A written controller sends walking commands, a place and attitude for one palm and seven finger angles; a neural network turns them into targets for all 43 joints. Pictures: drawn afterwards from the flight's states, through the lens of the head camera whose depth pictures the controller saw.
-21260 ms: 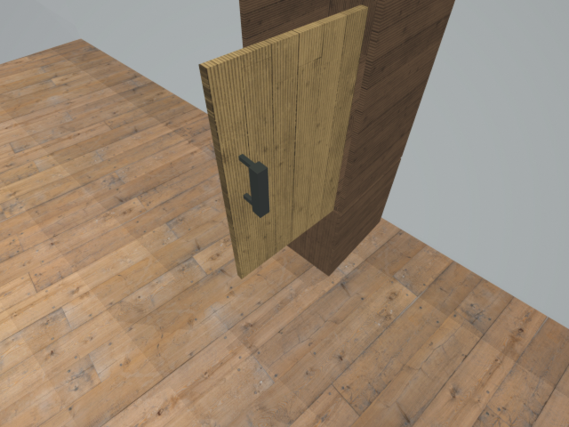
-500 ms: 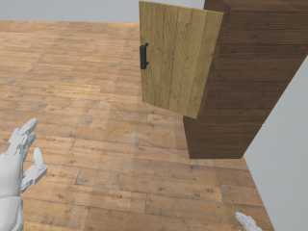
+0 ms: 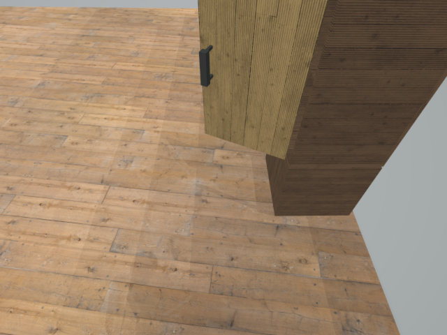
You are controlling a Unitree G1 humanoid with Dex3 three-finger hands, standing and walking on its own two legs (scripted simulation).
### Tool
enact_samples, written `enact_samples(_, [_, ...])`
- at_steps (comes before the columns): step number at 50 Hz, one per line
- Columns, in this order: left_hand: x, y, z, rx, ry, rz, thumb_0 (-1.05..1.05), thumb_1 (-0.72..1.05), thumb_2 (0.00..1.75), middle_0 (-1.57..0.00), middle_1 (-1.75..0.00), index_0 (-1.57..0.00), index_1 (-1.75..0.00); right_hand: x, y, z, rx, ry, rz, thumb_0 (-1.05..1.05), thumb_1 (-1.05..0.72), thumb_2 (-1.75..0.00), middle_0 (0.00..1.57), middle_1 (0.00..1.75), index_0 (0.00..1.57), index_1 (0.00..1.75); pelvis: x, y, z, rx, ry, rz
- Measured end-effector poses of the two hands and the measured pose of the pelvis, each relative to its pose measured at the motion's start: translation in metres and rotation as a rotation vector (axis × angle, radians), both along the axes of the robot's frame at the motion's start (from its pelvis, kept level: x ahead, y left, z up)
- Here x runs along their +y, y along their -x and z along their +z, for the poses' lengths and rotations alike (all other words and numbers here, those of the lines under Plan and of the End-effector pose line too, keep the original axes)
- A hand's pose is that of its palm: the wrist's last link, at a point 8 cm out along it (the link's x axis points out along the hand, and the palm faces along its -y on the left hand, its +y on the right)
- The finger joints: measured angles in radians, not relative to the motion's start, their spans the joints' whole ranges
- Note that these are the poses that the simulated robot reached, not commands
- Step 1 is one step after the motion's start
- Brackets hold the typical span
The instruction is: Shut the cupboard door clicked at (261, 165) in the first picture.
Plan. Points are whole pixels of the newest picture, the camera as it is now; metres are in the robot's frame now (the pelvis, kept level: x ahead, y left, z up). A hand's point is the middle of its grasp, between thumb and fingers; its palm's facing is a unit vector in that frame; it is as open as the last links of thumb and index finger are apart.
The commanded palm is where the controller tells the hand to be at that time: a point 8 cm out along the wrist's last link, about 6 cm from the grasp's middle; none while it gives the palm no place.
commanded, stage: let the arm hang, fingers relaxed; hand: left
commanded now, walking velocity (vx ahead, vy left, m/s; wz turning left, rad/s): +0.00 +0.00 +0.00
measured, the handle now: (207, 65) +0.93 +0.10 +0.00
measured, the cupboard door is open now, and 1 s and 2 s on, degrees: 64 64 64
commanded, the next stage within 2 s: look to check the result in 0.54 s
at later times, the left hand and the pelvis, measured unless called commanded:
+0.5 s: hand out of the picture -0.01 +0.15 -0.18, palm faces +0.03 -0.99 -0.13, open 7.4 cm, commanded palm none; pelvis +0.00 +0.00 +0.00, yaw -1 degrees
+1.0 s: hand out of the picture +0.00 +0.18 -0.17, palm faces +0.01 -0.98 -0.21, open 7.4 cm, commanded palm none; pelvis +0.01 +0.01 +0.00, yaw -1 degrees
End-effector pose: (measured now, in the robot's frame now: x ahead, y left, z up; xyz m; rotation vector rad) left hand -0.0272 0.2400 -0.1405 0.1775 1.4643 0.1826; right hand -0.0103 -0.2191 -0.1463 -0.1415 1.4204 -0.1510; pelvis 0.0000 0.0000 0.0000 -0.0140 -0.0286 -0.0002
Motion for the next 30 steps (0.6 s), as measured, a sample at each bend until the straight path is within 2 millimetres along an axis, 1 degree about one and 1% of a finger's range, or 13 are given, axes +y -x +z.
enact_samples(3, [-0.003,0.009,0.002,0.024,0.001,0.005,0.00,0.93,0.89,-0.20,-0.30,-0.20,-0.30,0.006,0.010,-0.003,0.022,-0.016,-0.016,0.01,-0.91,-0.90,0.20,0.30,0.20,0.29,0.001,-0.001,0.001,-0.003,-0.003,-0.006])
enact_samples(7, [-0.011,0.011,0.000,0.026,0.016,0.009,0.01,0.92,0.89,-0.19,-0.30,-0.20,-0.30,0.012,0.019,-0.005,0.037,-0.029,-0.032,0.01,-0.91,-0.90,0.20,0.30,0.20,0.29,0.002,-0.001,0.001,-0.007,-0.007,-0.010])
enact_samples(12, [-0.025,0.005,-0.004,0.003,0.051,0.008,0.01,0.91,0.89,-0.19,-0.30,-0.20,-0.30,0.016,0.023,-0.004,0.037,-0.032,-0.044,0.01,-0.91,-0.90,0.20,0.30,0.20,0.29,0.002,-0.002,0.000,-0.010,-0.009,-0.013])
enact_samples(19, [-0.040,-0.006,-0.010,-0.031,0.094,0.004,0.01,0.91,0.89,-0.20,-0.30,-0.20,-0.30,0.019,0.023,-0.003,0.026,-0.025,-0.053,0.01,-0.91,-0.90,0.20,0.30,0.20,0.29,0.003,-0.003,0.000,-0.008,-0.009,-0.014])
enact_samples(24, [-0.041,-0.009,-0.011,-0.036,0.101,0.004,0.01,0.91,0.89,-0.20,-0.30,-0.20,-0.30,0.020,0.022,-0.002,0.023,-0.020,-0.057,0.01,-0.91,-0.90,0.20,0.30,0.20,0.29,0.004,-0.004,0.000,-0.004,-0.008,-0.014])
enact_samples(30, [-0.033,-0.008,-0.010,-0.025,0.084,0.008,0.01,0.91,0.89,-0.20,-0.30,-0.20,-0.30,0.020,0.019,-0.001,0.024,-0.018,-0.055,0.01,-0.91,-0.90,0.20,0.30,0.20,0.29,0.005,-0.006,0.000,-0.001,-0.008,-0.013])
